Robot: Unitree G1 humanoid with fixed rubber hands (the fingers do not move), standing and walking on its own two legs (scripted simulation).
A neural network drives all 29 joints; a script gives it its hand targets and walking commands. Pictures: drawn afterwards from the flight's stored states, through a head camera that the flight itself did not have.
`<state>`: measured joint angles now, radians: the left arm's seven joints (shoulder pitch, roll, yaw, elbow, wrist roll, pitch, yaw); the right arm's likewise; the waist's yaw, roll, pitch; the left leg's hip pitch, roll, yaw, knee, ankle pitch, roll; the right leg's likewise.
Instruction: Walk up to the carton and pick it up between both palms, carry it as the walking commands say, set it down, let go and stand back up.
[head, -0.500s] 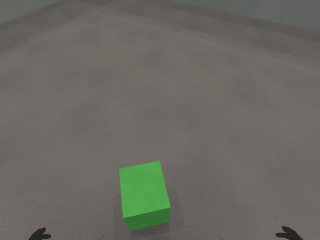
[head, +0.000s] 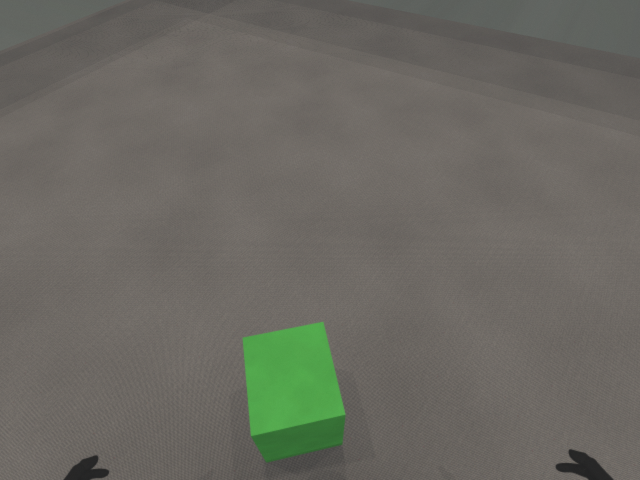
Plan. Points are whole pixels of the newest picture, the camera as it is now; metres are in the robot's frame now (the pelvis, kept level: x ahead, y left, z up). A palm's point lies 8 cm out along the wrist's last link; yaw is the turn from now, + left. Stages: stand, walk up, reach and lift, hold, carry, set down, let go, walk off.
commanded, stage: walk up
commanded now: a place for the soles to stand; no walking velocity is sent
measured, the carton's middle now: (294, 393) +0.44 +0.08 -0.63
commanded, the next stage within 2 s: reach and lift in 0.64 s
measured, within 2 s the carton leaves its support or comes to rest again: neither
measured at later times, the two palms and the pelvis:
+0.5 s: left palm out of the picture +0.12 +0.33 -0.09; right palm out of the picture +0.08 -0.33 -0.09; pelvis +0.00 +0.00 +0.00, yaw +0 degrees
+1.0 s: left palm out of the picture +0.16 +0.30 -0.10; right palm (538, 427) +0.20 -0.29 -0.11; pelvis -0.02 +0.00 -0.02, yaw +12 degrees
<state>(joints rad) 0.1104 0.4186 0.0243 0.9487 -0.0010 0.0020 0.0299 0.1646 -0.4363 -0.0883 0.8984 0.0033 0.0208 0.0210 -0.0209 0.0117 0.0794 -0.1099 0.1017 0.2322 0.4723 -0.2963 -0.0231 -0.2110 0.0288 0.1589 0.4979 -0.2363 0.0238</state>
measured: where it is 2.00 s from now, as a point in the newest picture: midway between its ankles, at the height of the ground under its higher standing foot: outside the picture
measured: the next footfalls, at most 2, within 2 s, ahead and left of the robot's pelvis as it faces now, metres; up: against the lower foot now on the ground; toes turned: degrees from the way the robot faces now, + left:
none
